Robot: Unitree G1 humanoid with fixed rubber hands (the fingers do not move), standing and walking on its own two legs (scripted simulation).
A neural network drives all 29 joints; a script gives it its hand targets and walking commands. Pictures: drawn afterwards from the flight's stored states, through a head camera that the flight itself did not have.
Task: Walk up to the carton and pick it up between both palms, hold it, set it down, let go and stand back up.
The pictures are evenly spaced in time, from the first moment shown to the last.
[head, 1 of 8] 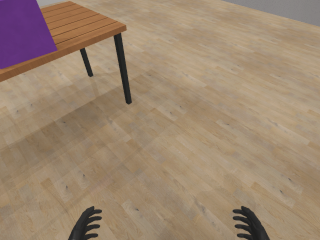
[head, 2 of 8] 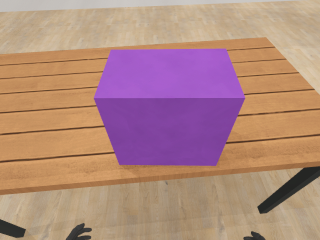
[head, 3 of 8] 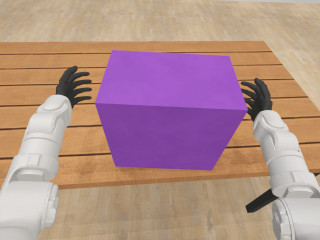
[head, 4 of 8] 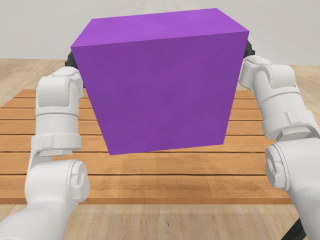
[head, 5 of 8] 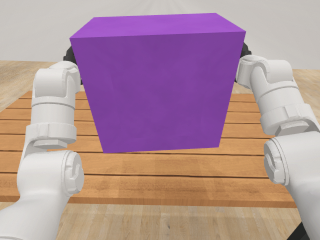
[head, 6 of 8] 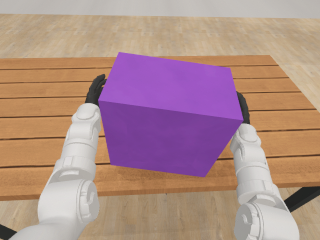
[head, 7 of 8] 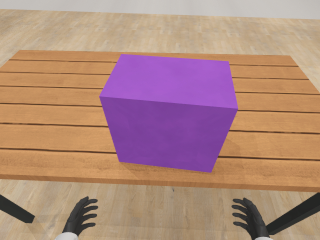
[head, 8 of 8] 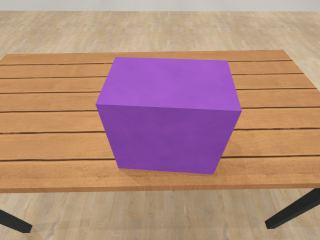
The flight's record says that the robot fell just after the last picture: no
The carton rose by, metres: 0.24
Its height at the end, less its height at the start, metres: +0.00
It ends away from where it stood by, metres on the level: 0.04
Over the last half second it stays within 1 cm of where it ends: yes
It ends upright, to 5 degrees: yes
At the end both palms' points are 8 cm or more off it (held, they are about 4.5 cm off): yes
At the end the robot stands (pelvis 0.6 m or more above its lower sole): yes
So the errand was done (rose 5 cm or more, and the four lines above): yes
